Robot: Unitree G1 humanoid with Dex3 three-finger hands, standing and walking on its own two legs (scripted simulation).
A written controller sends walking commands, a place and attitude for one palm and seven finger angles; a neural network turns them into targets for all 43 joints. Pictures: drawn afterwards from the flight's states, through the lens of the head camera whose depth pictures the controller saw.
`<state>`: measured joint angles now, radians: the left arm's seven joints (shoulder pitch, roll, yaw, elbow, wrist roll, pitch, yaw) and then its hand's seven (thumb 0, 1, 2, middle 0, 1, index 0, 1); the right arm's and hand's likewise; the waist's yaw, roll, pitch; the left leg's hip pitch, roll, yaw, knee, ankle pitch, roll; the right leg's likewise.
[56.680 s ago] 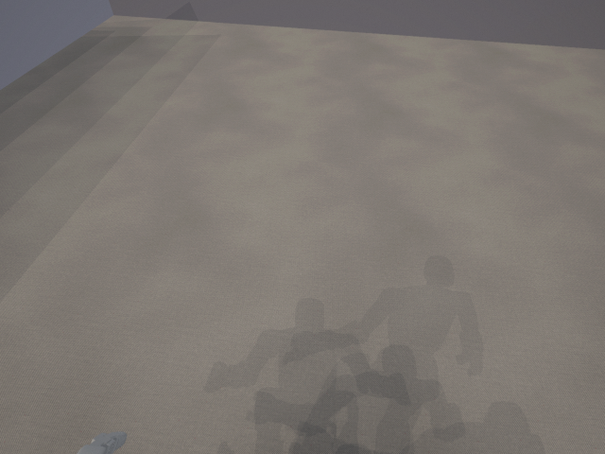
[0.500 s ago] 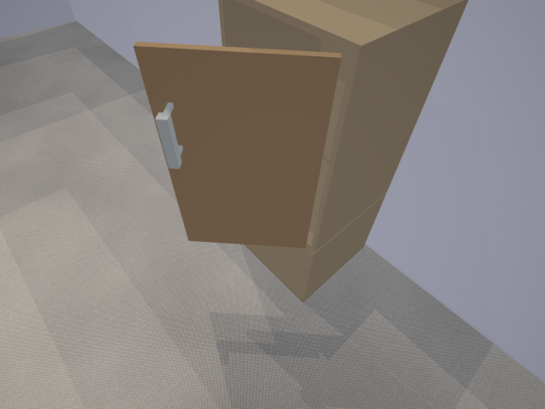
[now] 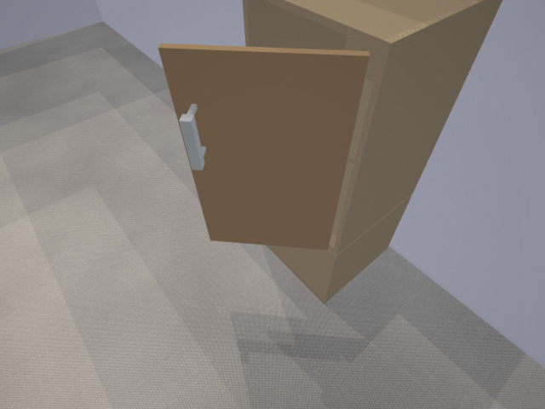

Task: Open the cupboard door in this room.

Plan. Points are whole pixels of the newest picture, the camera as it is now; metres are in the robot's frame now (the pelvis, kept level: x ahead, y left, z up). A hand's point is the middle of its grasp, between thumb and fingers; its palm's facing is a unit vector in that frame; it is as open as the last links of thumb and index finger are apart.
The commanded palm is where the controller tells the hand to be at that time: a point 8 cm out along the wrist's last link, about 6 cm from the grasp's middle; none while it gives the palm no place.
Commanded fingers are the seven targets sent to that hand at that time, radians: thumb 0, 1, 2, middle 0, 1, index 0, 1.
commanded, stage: come to a stop and stand still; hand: left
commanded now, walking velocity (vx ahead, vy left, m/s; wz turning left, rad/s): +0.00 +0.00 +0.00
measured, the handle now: (195, 137) +0.60 +0.20 +0.05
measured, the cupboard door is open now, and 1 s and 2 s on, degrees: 44 44 44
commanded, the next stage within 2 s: look again from close up in 0.66 s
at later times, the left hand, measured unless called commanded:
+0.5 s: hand out of the picture +0.00 +0.19 -0.14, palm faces -0.04 -0.95 -0.31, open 7.4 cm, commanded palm none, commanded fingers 0.00 0.90 0.90 -0.20 -0.30 -0.20 -0.30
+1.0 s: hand out of the picture -0.07 +0.14 -0.17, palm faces +0.01 -0.98 -0.18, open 7.4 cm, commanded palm none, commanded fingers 0.00 0.90 0.90 -0.20 -0.30 -0.20 -0.30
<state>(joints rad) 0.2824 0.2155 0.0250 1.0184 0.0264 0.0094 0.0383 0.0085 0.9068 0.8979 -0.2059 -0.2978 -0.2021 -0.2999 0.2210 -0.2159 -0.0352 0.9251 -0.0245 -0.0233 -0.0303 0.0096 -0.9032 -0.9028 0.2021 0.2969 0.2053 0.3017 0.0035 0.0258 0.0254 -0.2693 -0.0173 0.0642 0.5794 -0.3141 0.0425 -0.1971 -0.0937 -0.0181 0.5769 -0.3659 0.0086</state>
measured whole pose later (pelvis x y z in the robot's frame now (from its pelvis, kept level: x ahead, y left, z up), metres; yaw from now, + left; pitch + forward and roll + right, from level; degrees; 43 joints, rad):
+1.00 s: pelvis -0.05 -0.02 +0.01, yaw -1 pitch -2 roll +0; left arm 0.35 0.12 0.00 1.09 0.02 0.01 0.04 0.01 0.91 0.90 -0.20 -0.30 -0.20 -0.30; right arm 0.35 -0.11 0.00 1.11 -0.01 -0.01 -0.02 0.01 -0.90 -0.90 0.20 0.30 0.21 0.30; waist -0.01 0.01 0.03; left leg -0.24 0.01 0.05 0.45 -0.17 0.01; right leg -0.18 -0.05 -0.01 0.47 -0.25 0.04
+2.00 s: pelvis +0.01 -0.02 +0.00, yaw -2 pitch +0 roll +1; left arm 0.32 0.12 0.04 1.04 0.03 -0.04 0.02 0.01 0.92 0.90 -0.20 -0.30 -0.20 -0.30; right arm 0.40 -0.14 -0.02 1.11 -0.02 -0.01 -0.01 0.01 -0.90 -0.90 0.20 0.30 0.20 0.30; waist -0.01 0.03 0.02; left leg -0.28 0.00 0.08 0.69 -0.40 0.02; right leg -0.23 -0.04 -0.13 0.56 -0.30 -0.03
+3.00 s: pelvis +0.04 +0.00 +0.01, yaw -3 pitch +0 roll +0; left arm 0.22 0.18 0.03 1.05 0.02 0.02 0.03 0.00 0.94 0.90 -0.20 -0.30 -0.20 -0.30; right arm 0.28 -0.13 -0.02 1.11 -0.02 0.01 -0.04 0.01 -0.91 -0.90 0.20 0.30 0.20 0.30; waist 0.01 -0.05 0.04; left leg -0.17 0.01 0.06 0.48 -0.30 0.01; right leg -0.23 -0.01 -0.09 0.47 -0.23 -0.02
